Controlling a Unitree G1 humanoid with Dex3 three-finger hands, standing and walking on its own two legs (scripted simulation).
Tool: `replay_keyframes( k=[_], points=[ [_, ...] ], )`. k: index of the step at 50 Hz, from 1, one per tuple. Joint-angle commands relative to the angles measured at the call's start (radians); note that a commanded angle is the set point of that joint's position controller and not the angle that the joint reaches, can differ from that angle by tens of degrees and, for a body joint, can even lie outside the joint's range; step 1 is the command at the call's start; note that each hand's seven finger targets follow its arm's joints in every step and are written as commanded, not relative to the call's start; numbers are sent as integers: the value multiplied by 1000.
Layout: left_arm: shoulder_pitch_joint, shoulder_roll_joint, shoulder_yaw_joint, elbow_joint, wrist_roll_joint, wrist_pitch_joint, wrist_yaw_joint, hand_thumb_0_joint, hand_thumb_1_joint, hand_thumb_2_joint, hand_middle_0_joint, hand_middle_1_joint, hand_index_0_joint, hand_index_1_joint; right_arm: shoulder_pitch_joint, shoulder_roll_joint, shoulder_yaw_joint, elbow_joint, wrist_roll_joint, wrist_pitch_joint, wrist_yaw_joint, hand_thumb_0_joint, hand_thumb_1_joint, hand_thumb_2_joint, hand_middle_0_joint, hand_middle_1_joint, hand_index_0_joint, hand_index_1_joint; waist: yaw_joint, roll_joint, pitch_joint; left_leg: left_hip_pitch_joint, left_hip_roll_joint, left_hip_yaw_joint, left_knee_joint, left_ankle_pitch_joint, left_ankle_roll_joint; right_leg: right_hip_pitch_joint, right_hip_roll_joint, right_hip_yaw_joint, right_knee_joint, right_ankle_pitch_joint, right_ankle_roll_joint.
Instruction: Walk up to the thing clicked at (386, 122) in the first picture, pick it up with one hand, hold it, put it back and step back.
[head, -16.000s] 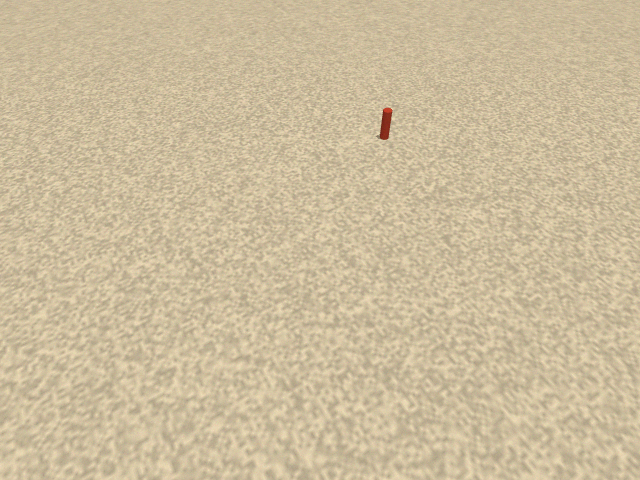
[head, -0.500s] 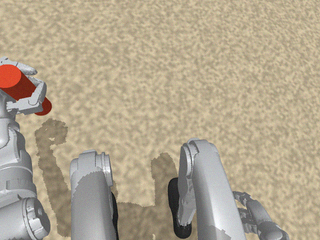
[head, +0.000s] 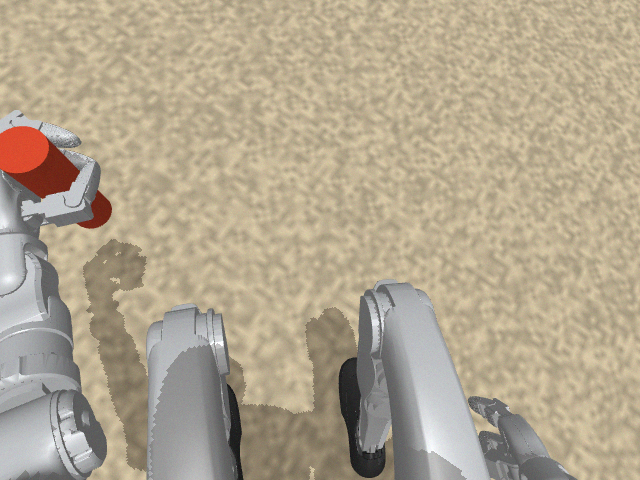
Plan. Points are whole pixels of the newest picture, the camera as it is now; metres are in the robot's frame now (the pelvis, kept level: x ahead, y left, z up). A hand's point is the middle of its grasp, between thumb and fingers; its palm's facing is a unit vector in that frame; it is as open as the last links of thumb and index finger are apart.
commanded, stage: lift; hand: left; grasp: from the side
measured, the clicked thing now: (62, 185) +0.46 +0.26 -0.03
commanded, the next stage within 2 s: hold in 1.92 s
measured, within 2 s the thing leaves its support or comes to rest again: neither
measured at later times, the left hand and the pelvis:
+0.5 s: hand (2, 144) +0.43 +0.24 +0.11, palm faces +0.18 -0.98 -0.03, open 6.2 cm; pelvis +0.01 +0.00 +0.09, yaw +1 degrees
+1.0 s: hand out of the picture +0.40 +0.23 +0.28, palm faces +0.21 -0.98 -0.03, open 6.2 cm; pelvis +0.05 +0.01 +0.25, yaw +3 degrees
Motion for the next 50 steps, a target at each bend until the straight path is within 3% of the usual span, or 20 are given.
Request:
replay_keyframes(
  k=[1, 4, 8, 10, 13, 15, 17, 20, 24, 25, 29, 31, 32, 34, 36, 37, 40, 44, 46, 50],
  points=[
    [-292, 230, 28, -249, -31, -66, -17, 0, 443, 1224, -1356, -1419, -1385, -1397, 128, -205, -83, -61, 10, -26, -25, 0, -918, -898, 200, 299, 200, 299, 23, 164, -664, 469, -29, 52, -318, 107, 28, 369, 40, -26, -263, 130, -44],
    [-285, 232, 27, -301, -41, -47, -22, 0, 468, 1228, -1346, -1413, -1377, -1390, 132, -206, -91, -74, 19, -25, -31, 0, -914, -897, 200, 299, 200, 299, 26, 162, -692, 495, -30, 56, -339, 104, 30, 412, 38, -18, -297, 131, -42],
    [-243, 182, -5, -339, -55, -20, -18, 0, 466, 1230, -1341, -1411, -1371, -1388, 125, -192, -95, -88, 33, -33, -39, 0, -911, -897, 200, 299, 200, 299, 25, 134, -653, 497, -28, 53, -381, 70, 33, 425, 38, -12, -348, 98, -42],
    [-235, 224, 14, -402, -53, -10, -10, 0, 464, 1218, -1337, -1397, -1368, -1374, 121, -192, -99, -98, 38, -33, -44, 0, -911, -897, 200, 299, 200, 299, 44, 130, -672, 509, -28, 53, -405, 63, 34, 465, 39, -4, -374, 90, -41],
    [-210, 157, -23, -440, -77, 14, -9, 0, 472, 1231, -1332, -1404, -1365, -1380, 115, -185, -100, -104, 51, -41, -51, 0, -905, -895, 200, 299, 200, 299, 40, 127, -657, 560, -24, 42, -444, 68, 31, 467, 37, -1, -407, 101, -42],
    [-155, 161, -12, -451, -73, 35, 5, 0, 491, 1243, -1332, -1407, -1365, -1383, 118, -178, -106, -109, 56, -43, -58, 0, -901, -894, 200, 299, 200, 299, 52, 108, -662, 572, -23, 50, -460, 98, 32, 519, 38, 6, -439, 121, -40],
    [-133, 136, -40, -517, -72, 52, 15, 0, 497, 1233, -1322, -1400, -1356, -1374, 112, -166, -107, -121, 58, -45, -61, 0, -901, -894, 201, 299, 200, 299, 57, 125, -686, 623, -22, 52, -483, 132, 30, 558, 38, 11, -465, 152, -41],
    [-87, 114, -59, -563, -73, 89, 37, 0, 453, 1242, -1329, -1411, -1363, -1387, 105, -159, -112, -133, 72, -51, -69, 0, -902, -895, 200, 299, 200, 299, 53, 94, -641, 646, -18, 48, -532, 103, 34, 594, 39, 18, -531, 128, -37],
    [-35, 88, -83, -687, -72, 120, 64, 0, 513, 1212, -1308, -1378, -1341, -1351, 82, -152, -116, -160, 86, -56, -79, 0, -900, -893, 200, 299, 200, 299, 77, 123, -644, 764, -14, 25, -622, 90, 27, 627, 36, 14, -582, 127, -41],
    [-16, 64, -104, -707, -76, 132, 69, 0, 509, 1224, -1305, -1388, -1339, -1361, 84, -145, -116, -164, 89, -57, -82, 0, -897, -893, 200, 299, 200, 299, 65, 111, -642, 778, -14, 25, -637, 90, 29, 659, 37, 15, -607, 128, -37],
    [98, 75, -87, -753, -72, 171, 107, 0, 477, 1208, -1303, -1379, -1336, -1354, 84, -137, -116, -167, 98, -63, -92, 0, -901, -894, 200, 299, 200, 299, 84, 90, -631, 847, -16, 29, -701, 169, 28, 777, 37, 16, -676, 199, -33],
    [105, 22, -146, -823, -79, 183, 118, 0, 493, 1217, -1296, -1383, -1329, -1357, 78, -132, -116, -175, 102, -68, -95, 0, -900, -893, 201, 299, 200, 299, 71, 95, -613, 913, -13, 21, -747, 171, 24, 791, 38, 15, -714, 205, -34],
    [97, 36, -135, -869, -80, 186, 129, 0, 492, 1224, -1306, -1392, -1339, -1367, 70, -127, -113, -181, 103, -71, -98, 0, -900, -893, 200, 299, 200, 299, 83, 117, -624, 957, -12, 17, -774, 176, 20, 815, 37, 16, -733, 208, -34],
    [142, 8, -169, -857, -73, 204, 144, 0, 478, 1214, -1295, -1380, -1326, -1356, 75, -125, -115, -176, 106, -76, -104, 0, -902, -894, 200, 299, 200, 299, 70, 107, -582, 1005, -9, 7, -821, 163, 18, 835, 41, 11, -777, 200, -32],
    [183, 8, -173, -857, -65, 217, 159, 0, 447, 1213, -1294, -1376, -1323, -1355, 82, -115, -108, -165, 107, -82, -107, 0, -902, -895, 200, 299, 200, 299, 73, 93, -552, 1039, -10, 8, -853, 206, 17, 887, 42, 10, -812, 240, -30],
    [200, -25, -204, -848, -67, 220, 161, 0, 445, 1213, -1288, -1375, -1319, -1353, 80, -109, -104, -162, 107, -85, -108, 0, -900, -893, 201, 299, 200, 299, 65, 101, -536, 1069, -9, 3, -876, 218, 15, 895, 43, 7, -824, 252, -30],
    [212, -8, -192, -862, -69, 228, 175, 0, 434, 1220, -1297, -1383, -1326, -1363, 85, -107, -103, -163, 109, -94, -113, 0, -900, -894, 200, 299, 200, 299, 67, 74, -505, 1102, -14, 22, -916, 251, 19, 998, 45, 13, -899, 284, -27],
    [234, -41, -218, -824, -63, 225, 180, 0, 452, 1231, -1289, -1381, -1317, -1362, 90, -95, -96, -156, 106, -104, -112, 0, -895, -893, 201, 299, 200, 299, 62, 70, -416, 1166, -13, 24, -994, 267, 17, 1048, 48, 11, -969, 297, -27],
    [246, -30, -208, -804, -59, 222, 181, 0, 448, 1217, -1289, -1374, -1319, -1353, 93, -98, -98, -152, 105, -109, -110, 0, -893, -892, 201, 299, 200, 299, 79, 72, -403, 1202, -14, 29, -1025, 300, 15, 1088, 47, 9, -999, 321, -28],
    [233, -56, -249, -813, -56, 208, 170, 0, 447, 1199, -1277, -1353, -1307, -1332, 99, -95, -95, -151, 98, -113, -102, 0, -893, -892, 201, 299, 200, 299, 81, 104, -394, 1310, -8, 21, -1099, 346, 4, 1135, 50, -1, -1046, 349, -30]
  ],
)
